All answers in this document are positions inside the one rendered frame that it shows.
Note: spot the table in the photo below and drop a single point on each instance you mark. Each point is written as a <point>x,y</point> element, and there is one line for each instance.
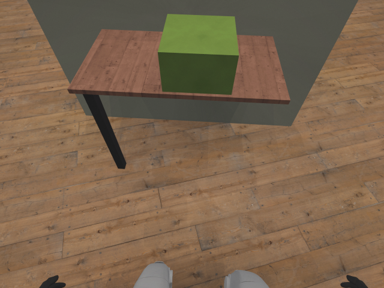
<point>125,63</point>

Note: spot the right robot hand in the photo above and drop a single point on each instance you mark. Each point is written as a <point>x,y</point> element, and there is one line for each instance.
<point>354,282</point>

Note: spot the robot left thigh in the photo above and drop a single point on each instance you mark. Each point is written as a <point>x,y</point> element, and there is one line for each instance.
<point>155,275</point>

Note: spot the carton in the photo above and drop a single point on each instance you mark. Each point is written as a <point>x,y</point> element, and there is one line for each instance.
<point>198,54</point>

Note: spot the robot right thigh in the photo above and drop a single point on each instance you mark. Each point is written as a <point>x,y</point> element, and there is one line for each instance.
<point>244,279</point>

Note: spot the robot thigh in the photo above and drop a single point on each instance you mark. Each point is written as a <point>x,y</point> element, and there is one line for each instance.
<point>155,275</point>
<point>244,279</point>

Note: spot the left robot hand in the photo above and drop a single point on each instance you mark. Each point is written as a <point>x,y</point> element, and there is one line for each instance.
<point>51,283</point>

